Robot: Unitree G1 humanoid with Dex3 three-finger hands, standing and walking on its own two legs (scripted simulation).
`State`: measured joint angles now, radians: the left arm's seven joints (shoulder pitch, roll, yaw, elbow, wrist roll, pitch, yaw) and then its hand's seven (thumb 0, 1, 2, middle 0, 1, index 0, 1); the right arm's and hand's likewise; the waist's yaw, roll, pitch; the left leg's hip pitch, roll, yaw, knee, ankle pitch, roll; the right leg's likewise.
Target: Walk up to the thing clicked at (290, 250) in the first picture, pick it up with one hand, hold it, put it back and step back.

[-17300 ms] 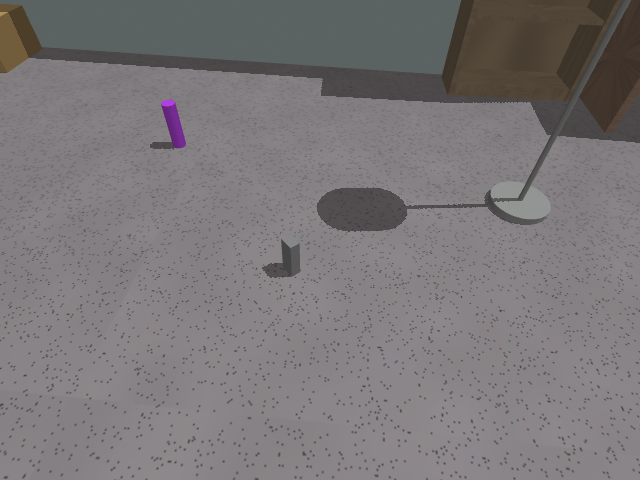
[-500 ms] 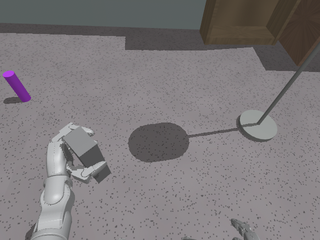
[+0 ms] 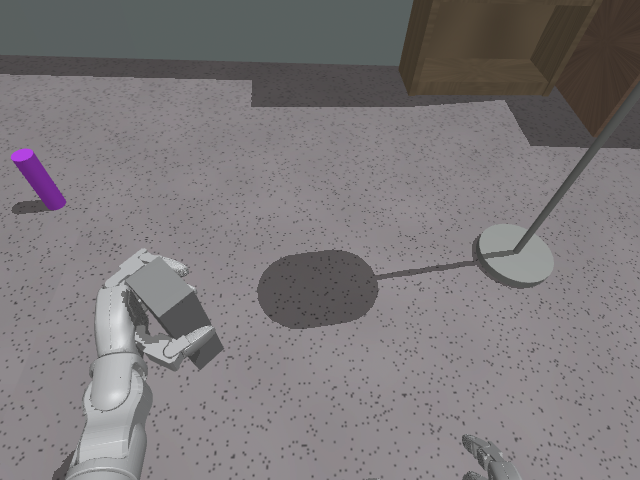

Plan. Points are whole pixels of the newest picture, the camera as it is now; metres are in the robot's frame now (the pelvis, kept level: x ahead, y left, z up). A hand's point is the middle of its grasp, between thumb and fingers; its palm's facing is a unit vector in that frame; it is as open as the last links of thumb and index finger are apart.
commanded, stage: crouch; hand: left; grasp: from the side
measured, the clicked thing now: (181, 319) +0.33 +0.17 +0.02
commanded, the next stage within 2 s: lower in 1.72 s
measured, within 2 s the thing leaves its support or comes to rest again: neither
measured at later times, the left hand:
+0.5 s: hand (190, 353) +0.36 +0.20 -0.18, palm faces +0.26 -0.97 -0.02, open 10.2 cm
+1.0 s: hand (196, 386) +0.37 +0.23 -0.38, palm faces +0.28 -0.96 -0.03, open 10.2 cm
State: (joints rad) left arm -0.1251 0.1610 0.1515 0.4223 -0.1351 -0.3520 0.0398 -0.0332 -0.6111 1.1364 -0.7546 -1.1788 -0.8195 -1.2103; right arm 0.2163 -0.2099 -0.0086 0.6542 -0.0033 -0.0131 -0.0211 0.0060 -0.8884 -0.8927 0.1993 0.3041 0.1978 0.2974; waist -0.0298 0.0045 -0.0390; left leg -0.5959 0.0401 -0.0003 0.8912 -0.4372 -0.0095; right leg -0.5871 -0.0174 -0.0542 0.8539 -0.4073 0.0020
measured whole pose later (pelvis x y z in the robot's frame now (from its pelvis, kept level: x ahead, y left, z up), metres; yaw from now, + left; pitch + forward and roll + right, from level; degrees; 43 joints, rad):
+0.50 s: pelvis -0.03 +0.00 -0.16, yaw -1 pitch +30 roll -3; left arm -0.41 0.25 0.33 0.87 -0.12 -0.73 0.00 -0.03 -0.61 1.16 -0.73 -1.21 -0.80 -1.25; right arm 0.13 -0.26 -0.02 0.69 -0.07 -0.03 0.07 0.00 -0.88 -0.90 0.20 0.30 0.20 0.30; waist -0.07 -0.01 -0.18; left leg -1.48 0.05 -0.04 1.64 -0.67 -0.01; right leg -1.47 -0.03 -0.06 1.59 -0.64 -0.01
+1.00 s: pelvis -0.09 +0.01 -0.33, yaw -3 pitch +32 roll -5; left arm -0.68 0.44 0.50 1.15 -0.07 -0.80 -0.05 -0.03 -0.61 1.18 -0.73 -1.21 -0.80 -1.25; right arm 0.08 -0.26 0.05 0.73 -0.12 0.00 0.09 0.00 -0.91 -0.90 0.20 0.30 0.20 0.30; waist -0.15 -0.04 -0.11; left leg -2.08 0.03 -0.08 2.20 -0.69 0.00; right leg -2.05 -0.04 -0.07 2.13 -0.64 -0.01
